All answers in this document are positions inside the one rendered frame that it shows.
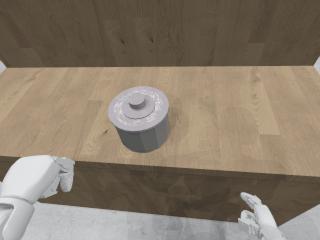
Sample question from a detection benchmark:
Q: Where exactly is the right robot forearm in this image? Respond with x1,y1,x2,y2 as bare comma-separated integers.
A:
259,227,287,240

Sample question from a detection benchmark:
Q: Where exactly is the table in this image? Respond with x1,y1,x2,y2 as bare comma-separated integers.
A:
0,0,320,227

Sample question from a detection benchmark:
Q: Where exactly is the left robot hand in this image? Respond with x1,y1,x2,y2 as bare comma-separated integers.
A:
0,155,75,205

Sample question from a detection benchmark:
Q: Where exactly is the right robot hand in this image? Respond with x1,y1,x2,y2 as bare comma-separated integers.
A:
238,192,278,239

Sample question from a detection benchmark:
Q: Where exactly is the lid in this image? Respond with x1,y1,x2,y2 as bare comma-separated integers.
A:
108,86,169,133

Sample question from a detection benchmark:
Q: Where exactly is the pot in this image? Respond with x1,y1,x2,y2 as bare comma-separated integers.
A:
115,114,169,153

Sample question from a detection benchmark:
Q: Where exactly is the knob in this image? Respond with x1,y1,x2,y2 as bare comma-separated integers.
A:
128,93,146,110

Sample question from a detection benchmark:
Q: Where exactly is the left robot forearm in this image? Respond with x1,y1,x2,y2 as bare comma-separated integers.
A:
0,196,35,240

